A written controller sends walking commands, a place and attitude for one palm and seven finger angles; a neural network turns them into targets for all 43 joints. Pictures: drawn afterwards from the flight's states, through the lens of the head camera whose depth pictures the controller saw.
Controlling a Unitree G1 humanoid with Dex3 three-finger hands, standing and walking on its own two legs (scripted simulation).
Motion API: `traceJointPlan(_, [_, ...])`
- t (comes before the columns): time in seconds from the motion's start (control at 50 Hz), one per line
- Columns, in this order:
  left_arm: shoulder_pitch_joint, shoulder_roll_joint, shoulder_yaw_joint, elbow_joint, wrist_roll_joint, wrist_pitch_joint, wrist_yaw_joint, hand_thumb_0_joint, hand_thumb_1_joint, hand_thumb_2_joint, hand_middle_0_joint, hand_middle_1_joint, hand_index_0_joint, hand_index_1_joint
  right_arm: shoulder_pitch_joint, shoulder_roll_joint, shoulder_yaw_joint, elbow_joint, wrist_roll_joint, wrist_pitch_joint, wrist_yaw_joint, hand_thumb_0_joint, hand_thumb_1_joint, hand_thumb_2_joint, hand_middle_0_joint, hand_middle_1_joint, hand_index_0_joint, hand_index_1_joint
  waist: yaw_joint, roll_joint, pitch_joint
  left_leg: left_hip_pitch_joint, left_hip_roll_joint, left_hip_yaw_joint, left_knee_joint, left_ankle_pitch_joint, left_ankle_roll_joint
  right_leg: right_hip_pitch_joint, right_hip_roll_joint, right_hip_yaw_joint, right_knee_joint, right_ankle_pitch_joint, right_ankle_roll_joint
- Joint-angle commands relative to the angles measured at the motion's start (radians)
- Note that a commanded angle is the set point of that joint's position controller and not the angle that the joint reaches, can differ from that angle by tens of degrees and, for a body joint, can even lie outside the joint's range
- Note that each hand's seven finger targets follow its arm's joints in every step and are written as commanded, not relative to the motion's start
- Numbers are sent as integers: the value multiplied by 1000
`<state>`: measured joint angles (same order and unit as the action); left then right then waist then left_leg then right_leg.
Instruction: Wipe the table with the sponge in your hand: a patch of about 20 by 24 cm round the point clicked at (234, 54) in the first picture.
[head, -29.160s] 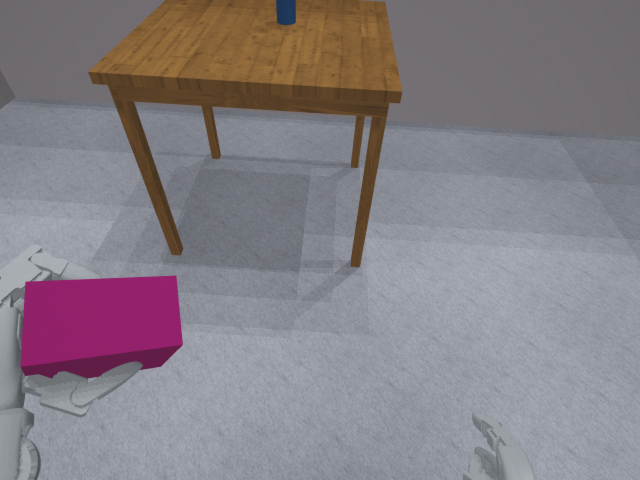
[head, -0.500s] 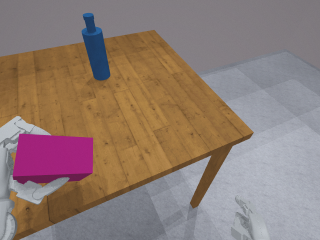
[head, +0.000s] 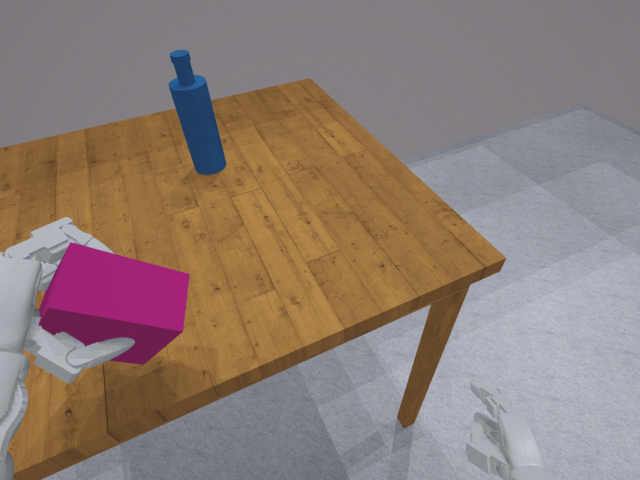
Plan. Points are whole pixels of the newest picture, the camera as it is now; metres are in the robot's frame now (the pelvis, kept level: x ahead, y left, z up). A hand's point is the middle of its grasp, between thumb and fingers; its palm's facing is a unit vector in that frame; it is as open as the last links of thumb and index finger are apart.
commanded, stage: turn the palm down, sponge in hand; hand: left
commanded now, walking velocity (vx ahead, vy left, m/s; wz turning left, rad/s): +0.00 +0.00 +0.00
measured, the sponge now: (129, 313) +0.24 +0.22 +0.14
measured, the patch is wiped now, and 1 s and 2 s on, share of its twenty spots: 0.00 0.00 0.00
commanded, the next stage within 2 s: move the sponge above the wiping area in 1.94 s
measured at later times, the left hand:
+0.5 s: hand (108, 310) +0.22 +0.22 +0.18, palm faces +0.26 -0.54 -0.80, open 10.4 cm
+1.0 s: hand (57, 277) +0.23 +0.26 +0.22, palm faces +0.41 -0.25 -0.88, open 10.3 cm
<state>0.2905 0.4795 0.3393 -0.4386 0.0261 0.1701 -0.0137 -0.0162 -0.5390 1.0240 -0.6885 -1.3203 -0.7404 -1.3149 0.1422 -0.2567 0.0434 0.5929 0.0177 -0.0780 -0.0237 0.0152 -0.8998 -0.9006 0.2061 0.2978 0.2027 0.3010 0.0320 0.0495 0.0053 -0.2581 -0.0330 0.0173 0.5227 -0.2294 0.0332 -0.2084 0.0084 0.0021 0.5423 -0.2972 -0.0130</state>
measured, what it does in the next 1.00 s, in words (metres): stands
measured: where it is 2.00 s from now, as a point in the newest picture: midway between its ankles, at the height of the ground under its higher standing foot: outside the picture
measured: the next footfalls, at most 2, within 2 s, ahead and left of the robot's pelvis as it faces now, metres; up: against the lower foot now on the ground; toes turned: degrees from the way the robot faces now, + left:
none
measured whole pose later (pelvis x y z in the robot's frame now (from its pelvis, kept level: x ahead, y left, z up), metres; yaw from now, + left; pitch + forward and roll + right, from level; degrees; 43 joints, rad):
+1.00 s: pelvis +0.00 -0.03 -0.01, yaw +1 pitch -2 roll +0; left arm 0.16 0.67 0.19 -0.48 0.45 0.38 0.04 -0.01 -0.54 1.02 -0.70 -1.31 -0.75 -1.30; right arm 0.09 -0.26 0.04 0.59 0.06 0.00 -0.12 0.01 -0.90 -0.90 0.20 0.30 0.20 0.30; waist 0.12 0.10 -0.04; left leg -0.28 -0.01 -0.02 0.59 -0.27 -0.01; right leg -0.23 0.04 -0.03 0.61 -0.34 -0.05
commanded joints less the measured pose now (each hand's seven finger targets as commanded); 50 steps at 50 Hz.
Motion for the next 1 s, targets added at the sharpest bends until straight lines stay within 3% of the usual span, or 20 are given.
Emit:
traceJointPlan(0.0, [-54, 286, 221, -269, 30, -104, 65, 0, 100, 1300, -1200, -1600, -1200, -1600, -167, -112, -44, -184, -19, -40, -28, 0, -900, -900, 200, 300, 200, 300, 36, -111, -123, 71, 33, -34, -55, 86, -6, -89, 24, -87, -56, 101, -5])
traceJointPlan(0.02, [-114, 361, 301, -312, 10, -134, 92, 0, 100, 1300, -1200, -1600, -1200, -1600, -180, -114, -47, -181, -9, -42, -37, 0, -900, -900, 200, 300, 200, 300, 48, -76, -149, 74, 30, -34, -55, 20, -8, -98, 30, -72, -58, 49, -5])
traceJointPlan(0.08, [-182, 280, 235, -225, 26, -206, 153, 0, 100, 1300, -1200, -1600, -1200, -1600, -131, -93, -53, -128, -19, -54, -50, 0, -900, -900, 200, 300, 200, 300, 21, 12, -115, 60, 23, -45, -37, -38, -17, -137, 25, -69, -55, 15, -4])
traceJointPlan(0.12, [-291, 333, 222, -160, 81, -181, 173, 0, 100, 1300, -1200, -1600, -1200, -1600, -127, -102, -53, -111, -13, -51, -56, 0, -900, -900, 200, 300, 200, 300, 5, 139, -102, 49, 14, -44, -30, -129, -13, -176, 18, -43, -54, -31, -8])
traceJointPlan(0.14, [-341, 280, 145, -103, 100, -156, 165, 0, 100, 1300, -1200, -1600, -1200, -1600, -127, -97, -48, -105, -17, -49, -60, 0, -900, -900, 200, 300, 200, 300, -8, 144, -85, 30, 6, -49, -32, -157, -13, -177, 6, -42, -59, -44, -6])
traceJointPlan(0.2, [-385, 289, 39, -13, 146, -40, 95, 0, 100, 1300, -1200, -1600, -1200, -1600, -151, -117, -41, -114, -1, -36, -87, 0, -900, -900, 200, 300, 200, 300, 0, 135, -69, 18, 0, -37, -41, -185, -6, -162, -8, -18, -85, -74, -5])
traceJointPlan(0.28, [-408, 306, -53, -77, 204, 65, -16, 0, 100, 1300, -1200, -1600, -1200, -1600, -200, -108, -26, -174, 20, -30, -117, 0, -900, -900, 200, 300, 200, 300, 24, 16, -111, 35, -4, -21, -23, -117, 5, -126, -16, 3, -109, -116, -1])
traceJointPlan(0.36, [-294, 415, 110, -176, 227, -15, -10, 0, 100, 1300, -1200, -1600, -1200, -1600, -186, -84, -26, -193, 8, -45, -116, 0, -900, -900, 200, 300, 200, 300, 72, -67, -175, 52, 6, -25, 8, -16, 2, -86, -13, 9, -98, -76, -4])
traceJointPlan(0.42, [-175, 508, 272, -195, 209, -55, 54, 0, 100, 1300, -1200, -1600, -1200, -1600, -170, -82, -30, -187, 8, -47, -101, 0, -900, -900, 200, 300, 200, 300, 117, -18, -191, 37, 11, -17, 19, 43, -10, -51, -10, 18, -88, 10, -11])
traceJointPlan(0.44, [-191, 410, 203, -212, 197, -53, 73, 0, 100, 1300, -1200, -1600, -1200, -1600, -169, -70, -27, -192, 9, -43, -96, 0, -900, -900, 200, 300, 200, 300, 100, -13, -191, 28, 13, -13, 26, 68, -12, -41, -19, 9, -71, 65, -10])
traceJointPlan(0.48, [-155, 391, 198, -144, 193, -6, 105, 0, 100, 1300, -1200, -1600, -1200, -1600, -138, -89, -40, -177, 15, -22, -90, 0, -900, -900, 200, 300, 200, 300, 95, 28, -153, 8, 24, -4, 26, 84, -18, -40, -21, 4, -66, 122, -5])
traceJointPlan(0.54, [-176, 370, 121, -44, 219, 122, 104, 0, 100, 1300, -1200, -1600, -1200, -1600, -140, -117, -47, -174, 31, 12, -90, 0, -900, -900, 200, 300, 200, 300, 80, 11, -82, -19, 30, 5, 30, 89, -19, -54, -30, 22, -76, 147, 1])
traceJointPlan(0.62, [-255, 430, 58, -28, 295, 232, 14, 0, 100, 1300, -1200, -1600, -1200, -1600, -198, -127, -28, -199, 54, 24, -113, 0, -900, -900, 200, 300, 200, 300, 64, -20, -73, -3, 15, 3, 42, 84, 0, -78, -33, 54, -86, 129, 13])
traceJointPlan(0.7, [-333, 412, -28, -235, 369, 142, -52, 0, 100, 1300, -1200, -1600, -1200, -1600, -200, -107, -32, -228, 42, 0, -131, 0, -900, -900, 200, 300, 200, 300, 48, -25, -196, 78, 7, -10, 68, 145, 16, -60, -40, 59, -68, 195, 16])
traceJointPlan(0.8, [-221, 498, 121, -334, 446, 35, 38, 0, 100, 1300, -1200, -1600, -1200, -1600, -161, -92, -43, -205, 9, -30, -128, 0, -900, -900, 200, 300, 200, 300, 91, 5, -291, 120, 5, -21, 79, 240, 10, -25, -30, 34, -35, 292, -5])
traceJointPlan(0.82, [-201, 565, 206, -302, 461, 58, 73, 0, 100, 1300, -1200, -1600, -1200, -1600, -195, -96, -43, -189, 16, -32, -119, 0, -900, -900, 200, 300, 200, 300, 116, 56, -272, 109, 0, -25, 76, 243, 0, -20, -17, 64, -45, 287, -22])
traceJointPlan(0.84, [-247, 473, 137, -300, 462, 78, 95, 0, 100, 1300, -1200, -1600, -1200, -1600, -189, -82, -34, -194, 13, -19, -110, 0, -900, -900, 200, 300, 200, 300, 101, 72, -272, 85, 4, -20, 62, 256, -5, 0, -27, 16, -29, 305, -19])
traceJointPlan(0.88, [-270, 450, 119, -189, 456, 156, 128, 0, 100, 1300, -1200, -1600, -1200, -1600, -181, -100, -47, -175, 19, 9, -101, 0, -900, -900, 200, 300, 200, 300, 103, 109, -206, 42, 19, -21, 32, 237, -23, -2, -26, 21, -36, 279, -21])
traceJointPlan(0.92, [-285, 425, 87, -67, 449, 249, 121, 0, 100, 1300, -1200, -1600, -1200, -1600, -223, -115, -43, -158, 37, 33, -92, 0, -900, -900, 200, 300, 200, 300, 107, 56, -114, 18, 25, -27, 6, 186, -34, -27, -12, 41, -67, 216, -27])
traceJointPlan(0.98, [-330, 409, -17, -15, 471, 315, 45, 0, 100, 1300, -1200, -1600, -1200, -1600, -238, -126, -23, -179, 48, 59, -100, 0, -900, -900, 200, 300, 200, 300, 87, -33, -92, 7, 26, -26, -22, 135, -20, -33, -19, 10, -86, 180, -6])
